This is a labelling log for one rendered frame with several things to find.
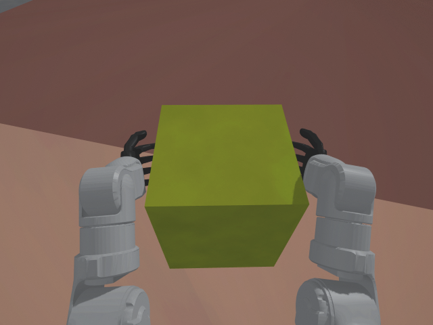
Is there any right robot upper arm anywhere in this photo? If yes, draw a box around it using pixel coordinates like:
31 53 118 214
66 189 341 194
295 278 380 325

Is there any left robot upper arm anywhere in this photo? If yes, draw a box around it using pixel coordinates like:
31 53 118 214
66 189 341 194
68 286 151 325

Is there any right robot hand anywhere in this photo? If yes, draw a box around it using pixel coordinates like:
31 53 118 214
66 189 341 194
292 129 327 180

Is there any left robot hand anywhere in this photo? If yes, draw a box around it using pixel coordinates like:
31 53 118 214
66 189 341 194
120 130 155 186

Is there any robot right forearm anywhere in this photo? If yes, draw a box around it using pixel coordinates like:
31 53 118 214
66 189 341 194
303 154 381 325

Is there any carton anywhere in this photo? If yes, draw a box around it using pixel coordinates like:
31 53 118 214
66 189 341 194
145 104 309 269

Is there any robot left forearm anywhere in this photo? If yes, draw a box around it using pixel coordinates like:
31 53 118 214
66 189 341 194
66 156 146 325

